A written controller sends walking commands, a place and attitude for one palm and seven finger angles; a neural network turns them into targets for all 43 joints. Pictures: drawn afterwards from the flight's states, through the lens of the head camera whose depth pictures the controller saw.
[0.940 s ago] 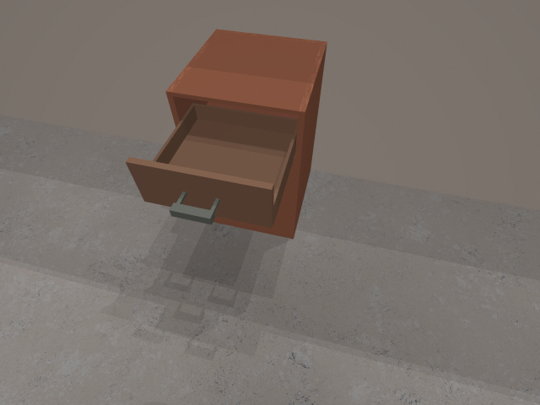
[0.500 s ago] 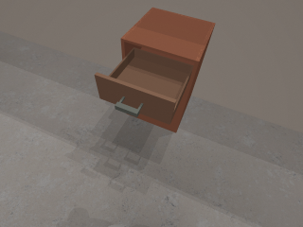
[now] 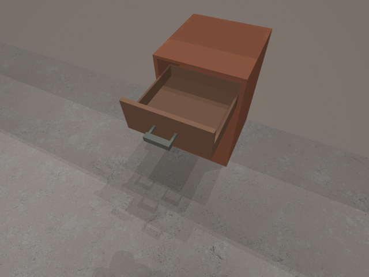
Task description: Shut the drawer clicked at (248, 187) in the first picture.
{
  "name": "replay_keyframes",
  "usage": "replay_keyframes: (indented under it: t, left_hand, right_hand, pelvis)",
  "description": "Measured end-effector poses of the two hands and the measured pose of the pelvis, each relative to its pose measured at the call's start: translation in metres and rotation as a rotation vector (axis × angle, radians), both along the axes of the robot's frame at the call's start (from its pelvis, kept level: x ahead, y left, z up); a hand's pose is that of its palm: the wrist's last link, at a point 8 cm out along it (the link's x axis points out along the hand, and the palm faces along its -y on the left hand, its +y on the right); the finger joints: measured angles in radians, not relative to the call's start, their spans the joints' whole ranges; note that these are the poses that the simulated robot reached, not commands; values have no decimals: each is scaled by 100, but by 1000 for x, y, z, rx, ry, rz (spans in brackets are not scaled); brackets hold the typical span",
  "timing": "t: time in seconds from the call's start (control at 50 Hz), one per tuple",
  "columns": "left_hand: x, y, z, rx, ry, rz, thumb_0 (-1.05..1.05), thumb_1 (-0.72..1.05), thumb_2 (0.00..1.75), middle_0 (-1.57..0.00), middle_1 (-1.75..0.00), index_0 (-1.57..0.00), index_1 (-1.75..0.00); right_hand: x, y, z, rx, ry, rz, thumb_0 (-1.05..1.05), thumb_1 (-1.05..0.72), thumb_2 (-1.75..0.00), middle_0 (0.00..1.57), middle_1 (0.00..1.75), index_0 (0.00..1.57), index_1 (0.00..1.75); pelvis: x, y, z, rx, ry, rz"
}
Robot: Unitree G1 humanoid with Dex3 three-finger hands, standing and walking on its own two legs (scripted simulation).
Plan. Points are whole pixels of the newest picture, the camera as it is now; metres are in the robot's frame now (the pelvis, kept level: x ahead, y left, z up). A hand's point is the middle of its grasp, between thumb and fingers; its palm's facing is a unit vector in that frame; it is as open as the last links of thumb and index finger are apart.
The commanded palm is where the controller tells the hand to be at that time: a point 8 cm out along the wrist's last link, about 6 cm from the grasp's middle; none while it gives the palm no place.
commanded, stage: stand and wait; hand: left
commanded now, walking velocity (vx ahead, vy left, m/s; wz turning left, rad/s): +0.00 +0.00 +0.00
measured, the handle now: (160, 136) +0.60 +0.13 -0.19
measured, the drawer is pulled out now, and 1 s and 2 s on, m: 0.30 0.30 0.30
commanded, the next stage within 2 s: turn or walk to find it in 0.20 s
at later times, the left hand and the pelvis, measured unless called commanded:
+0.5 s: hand out of the picture +0.01 +0.16 -0.18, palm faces +0.14 -0.97 -0.22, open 7.4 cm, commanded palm none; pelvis +0.02 -0.02 -0.01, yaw +5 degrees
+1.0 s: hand out of the picture -0.01 +0.15 -0.17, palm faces +0.12 -0.98 -0.18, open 7.4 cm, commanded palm none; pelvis +0.02 -0.01 +0.00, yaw +4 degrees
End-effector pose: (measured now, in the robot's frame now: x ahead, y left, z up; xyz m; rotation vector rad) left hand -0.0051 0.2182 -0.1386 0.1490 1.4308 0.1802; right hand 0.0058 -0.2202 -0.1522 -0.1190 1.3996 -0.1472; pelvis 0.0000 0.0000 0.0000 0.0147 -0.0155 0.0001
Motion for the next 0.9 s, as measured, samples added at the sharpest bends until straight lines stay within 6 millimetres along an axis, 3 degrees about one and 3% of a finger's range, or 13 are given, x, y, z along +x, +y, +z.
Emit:
replay_keyframes:
  t: [0.16,0.3,0.42,0.64,0.9]
  left_hand:
    - [-2,-18,-1,-20,34,17,1,91,90,-21,-30,-20,-30]
    - [4,-23,-2,-10,27,21,1,91,90,-21,-30,-20,-30]
    - [8,-16,-5,7,-13,62,1,91,90,-21,-30,-20,-30]
    - [0,-9,-10,-7,-22,116,1,91,90,-20,-29,-20,-30]
    - [-11,-20,-4,-30,20,96,1,90,90,-20,-29,-20,-30]
  right_hand:
    - [-13,-3,1,9,70,-15,0,-91,-90,20,30,20,30]
    - [-14,-5,-1,15,82,-25,0,-91,-90,20,30,20,30]
    - [-6,-9,-4,10,86,4,0,-91,-90,20,30,20,30]
    - [29,-8,-1,-28,19,72,0,-92,-90,20,30,20,30]
    - [19,-6,3,-12,35,58,1,-93,-90,20,30,20,30]
  pelvis:
    - [10,-11,1,-1,3,0]
    - [15,-18,0,-1,-1,7]
    - [14,-19,-4,-4,-7,47]
    - [16,-10,-5,0,-11,75]
    - [17,-11,1,0,-8,65]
